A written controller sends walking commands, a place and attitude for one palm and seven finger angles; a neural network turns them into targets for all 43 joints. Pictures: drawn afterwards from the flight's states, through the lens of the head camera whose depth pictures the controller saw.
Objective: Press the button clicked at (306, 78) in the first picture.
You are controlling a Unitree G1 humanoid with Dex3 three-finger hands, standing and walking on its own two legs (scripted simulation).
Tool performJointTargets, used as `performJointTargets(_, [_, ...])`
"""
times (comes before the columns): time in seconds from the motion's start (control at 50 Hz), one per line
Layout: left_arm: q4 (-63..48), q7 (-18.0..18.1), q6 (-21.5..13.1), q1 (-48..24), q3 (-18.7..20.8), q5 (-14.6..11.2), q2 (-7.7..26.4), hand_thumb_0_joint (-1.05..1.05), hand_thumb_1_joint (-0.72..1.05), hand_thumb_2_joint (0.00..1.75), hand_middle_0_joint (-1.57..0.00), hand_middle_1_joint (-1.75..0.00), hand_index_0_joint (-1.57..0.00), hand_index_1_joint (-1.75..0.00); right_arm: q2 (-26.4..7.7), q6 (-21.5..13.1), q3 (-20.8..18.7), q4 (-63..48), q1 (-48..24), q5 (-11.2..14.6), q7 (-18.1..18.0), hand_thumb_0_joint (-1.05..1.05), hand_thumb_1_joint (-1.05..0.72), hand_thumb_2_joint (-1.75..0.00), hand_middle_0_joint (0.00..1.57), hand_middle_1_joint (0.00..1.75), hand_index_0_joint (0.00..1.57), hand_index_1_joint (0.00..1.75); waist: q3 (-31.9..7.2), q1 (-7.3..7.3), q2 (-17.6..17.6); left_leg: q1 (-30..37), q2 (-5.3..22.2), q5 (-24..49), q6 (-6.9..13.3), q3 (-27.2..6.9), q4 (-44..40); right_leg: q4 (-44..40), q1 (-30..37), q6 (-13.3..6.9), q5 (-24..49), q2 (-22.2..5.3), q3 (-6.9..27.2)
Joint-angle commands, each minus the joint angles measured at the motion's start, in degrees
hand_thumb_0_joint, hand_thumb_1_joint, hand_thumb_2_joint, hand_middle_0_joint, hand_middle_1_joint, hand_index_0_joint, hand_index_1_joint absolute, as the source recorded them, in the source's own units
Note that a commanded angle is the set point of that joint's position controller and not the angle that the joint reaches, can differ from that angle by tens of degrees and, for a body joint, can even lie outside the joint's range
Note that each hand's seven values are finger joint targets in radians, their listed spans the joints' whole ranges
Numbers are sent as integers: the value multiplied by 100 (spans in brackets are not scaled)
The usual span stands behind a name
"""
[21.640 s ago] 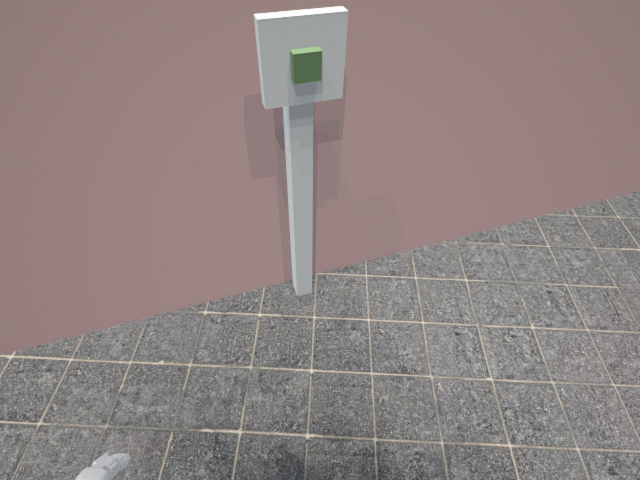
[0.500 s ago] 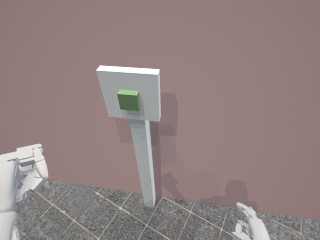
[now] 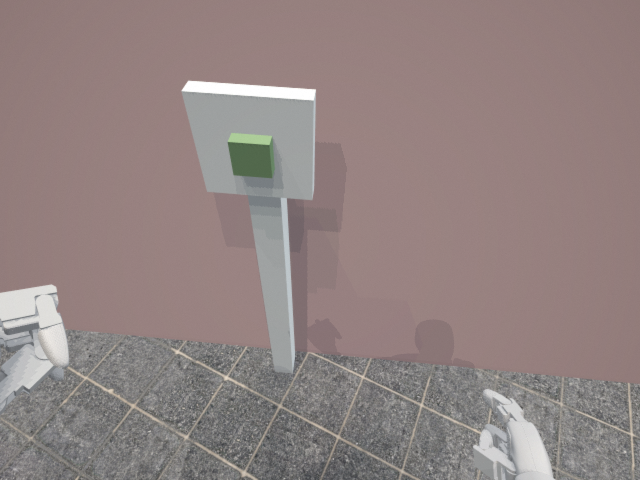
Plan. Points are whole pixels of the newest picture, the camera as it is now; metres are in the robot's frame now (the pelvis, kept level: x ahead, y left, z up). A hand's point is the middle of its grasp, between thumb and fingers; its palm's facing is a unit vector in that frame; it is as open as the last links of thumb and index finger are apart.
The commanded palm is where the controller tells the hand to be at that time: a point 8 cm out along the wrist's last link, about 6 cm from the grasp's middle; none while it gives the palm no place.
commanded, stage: step back with the hand held close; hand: left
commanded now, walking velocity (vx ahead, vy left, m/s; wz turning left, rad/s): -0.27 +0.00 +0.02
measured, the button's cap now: (252, 154) +0.53 +0.14 +0.13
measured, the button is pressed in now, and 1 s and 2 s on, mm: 0 0 0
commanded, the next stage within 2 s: stop stepping back and stand still in 0.60 s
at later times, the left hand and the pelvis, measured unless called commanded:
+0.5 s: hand out of the picture +0.11 +0.29 +0.18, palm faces +0.40 -0.82 -0.41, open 3.1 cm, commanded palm +0.05 +0.32 +0.18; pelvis -0.08 +0.03 +0.00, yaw +1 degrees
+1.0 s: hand out of the picture -0.06 +0.32 +0.18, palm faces +0.33 -0.85 -0.42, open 3.1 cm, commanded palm -0.10 +0.36 +0.18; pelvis -0.24 +0.09 -0.02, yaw -2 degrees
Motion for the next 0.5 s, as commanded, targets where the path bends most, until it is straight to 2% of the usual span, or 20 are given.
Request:
performJointTargets(0.0, [-1026, 125, -401, -84, 606, 71, 673, 0, 90, 90, -130, -150, -130, -150, -790, -434, -265, -908, -485, -35, -85, 0, -90, -90, 20, 30, 20, 30, -183, 11, 272, -1290, 956, -2217, 70, -1325, -1188, -140, 740, -78, -637, -210, 619])
performJointTargets(0.04, [-1169, 154, -469, -195, 713, 99, 808, 0, 90, 90, -130, -150, -130, -150, -794, -490, -285, -896, -481, -73, -103, 0, -90, -90, 20, 30, 20, 30, -176, 8, 151, -1236, 833, -2354, 15, -1255, -1006, -457, 479, -147, -1181, -286, 777])
performJointTargets(0.06, [-1169, 169, -487, -240, 604, 115, 719, 0, 90, 90, -130, -150, -130, -150, -748, -506, -272, -875, -421, -67, -96, 0, -90, -90, 20, 30, 20, 30, -140, -17, 26, -1027, 743, -2318, -44, -1210, -798, -639, 172, -221, -1488, -390, 840])
performJointTargets(0.1, [-1310, 231, -556, -331, 552, 111, 729, 0, 90, 90, -130, -150, -130, -150, -721, -558, -275, -786, -326, -97, -89, 0, -90, -90, 20, 30, 20, 30, -211, -57, -195, -224, 467, -1879, -213, -991, 27, -1199, -763, -432, -2005, -747, 1172])
performJointTargets(0.14, [-1438, 322, -619, -433, 601, 78, 845, 0, 90, 90, -130, -150, -130, -150, -702, -602, -278, -632, -237, -116, -80, 0, -90, -90, 20, 30, 20, 30, -429, -114, -443, 656, 273, -1237, -325, -802, 849, -1461, -1466, -613, -1694, -1148, 1363])
performJointTargets(0.16, [-1356, 357, -611, -432, 520, 91, 766, 0, 90, 90, -130, -150, -130, -150, -642, -606, -244, -590, -197, -112, -86, 0, -90, -90, 20, 30, 20, 30, -436, -143, -535, 700, 266, -1049, -319, -824, 918, -1346, -1429, -611, -1259, -1214, 1240])
performJointTargets(0.18, [-1411, 370, -619, -485, 486, 101, 755, 0, 90, 90, -130, -150, -130, -150, -659, -623, -242, -592, -202, -106, -93, 0, -90, -90, 20, 30, 20, 30, -467, -165, -423, 787, 285, -1012, -309, -868, 805, -1192, -1466, -551, -1089, -1149, 1107])
performJointTargets(0.22, [-1391, 400, -630, -450, 541, 114, 788, 0, 90, 90, -130, -150, -130, -150, -714, -647, -240, -620, -244, -94, -141, 0, -90, -90, 20, 30, 20, 30, -273, -146, 37, 497, 567, -1661, -205, -1280, 52, -845, -1518, -309, -1680, -693, 737])
performJointTargets(0.24, [-1502, 398, -640, -437, 578, 116, 822, 0, 90, 90, -130, -150, -130, -150, -790, -691, -244, -637, -329, -101, -181, 0, -90, -90, 20, 30, 20, 30, -157, -130, 602, 47, 903, -2276, -127, -1775, -782, -332, -1200, -168, -1681, -299, 492])
performJointTargets(0.26, [-1521, 389, -659, -390, 697, 182, 803, 0, 90, 90, -130, -150, -130, -150, -843, -751, -207, -680, -434, -143, -204, 0, -90, -90, 20, 30, 20, 30, -219, -76, 1453, -1297, 1558, -3461, 130, -2675, -2196, 1156, 118, 0, -1202, 270, 204])
performJointTargets(0.28, [-1552, 366, -683, -535, 788, 253, 841, 0, 90, 90, -130, -150, -130, -150, -765, -800, -225, -678, -430, -191, -196, 0, -90, -90, 20, 30, 20, 30, -370, -20, 1705, -2030, 1931, -3916, 343, -3237, -2711, 2549, 762, 23, -1069, 504, 289])
performJointTargets(0.3, [-1607, 354, -709, -680, 889, 242, 951, 0, 90, 90, -130, -150, -130, -150, -686, -845, -262, -603, -350, -234, -154, 0, -90, -90, 20, 30, 20, 30, -442, -34, 1392, -1893, 2009, -3530, 370, -3175, -2714, 3319, 552, -5, -1270, 491, 450])
performJointTargets(0.32, [-1559, 355, -733, -613, 953, 172, 1005, 0, 90, 90, -130, -150, -130, -150, -626, -876, -293, -549, -321, -239, -103, 0, -90, -90, 20, 30, 20, 30, -623, 4, 989, -1435, 1965, -3052, 255, -2880, -2533, 3488, 234, -45, -1435, 455, 528])
performJointTargets(0.34, [-1482, 333, -768, -454, 961, 165, 1017, 0, 90, 90, -130, -150, -130, -150, -655, -904, -319, -566, -371, -207, -61, 0, -90, -90, 20, 30, 20, 30, -765, 37, 642, -1162, 1914, -2795, 260, -2695, -2277, 3337, 184, -36, -1418, 466, 539])
performJointTargets(0.36, [-1348, 316, -738, -243, 879, 132, 891, 0, 90, 90, -130, -150, -130, -150, -625, -923, -322, -562, -420, -214, -25, 0, -90, -90, 20, 30, 20, 30, -741, 65, 451, -966, 1747, -2585, 189, -2351, -2226, 3154, 116, -44, -1472, 460, 379])
performJointTargets(0.4, [-1320, 276, -670, 61, 687, 56, 715, 0, 90, 90, -130, -150, -130, -150, -558, -931, -306, -466, -428, -176, 61, 0, -90, -90, 20, 30, 20, 30, -814, 78, 616, -463, 1451, -2283, -62, -1846, -2312, 2479, 54, -82, -1653, 520, 7])
performJointTargets(0.44, [-1569, 227, -683, -10, 565, 11, 715, 0, 90, 90, -130, -150, -130, -150, -531, -1000, -291, -388, -416, -179, 99, 0, -90, -90, 20, 30, 20, 30, -1046, 55, 1053, 149, 1297, -2021, -326, -1609, -2424, 1705, 118, -124, -1802, 594, -177])
performJointTargets(0.48, [-1672, 174, -709, -140, 452, -39, 735, 0, 90, 90, -130, -150, -130, -150, -500, -1052, -255, -224, -267, -212, 138, 0, -90, -90, 20, 30, 20, 30, -1339, 48, 1273, 816, 1193, -1507, -712, -1451, -2458, 722, 236, -221, -1994, 647, -305])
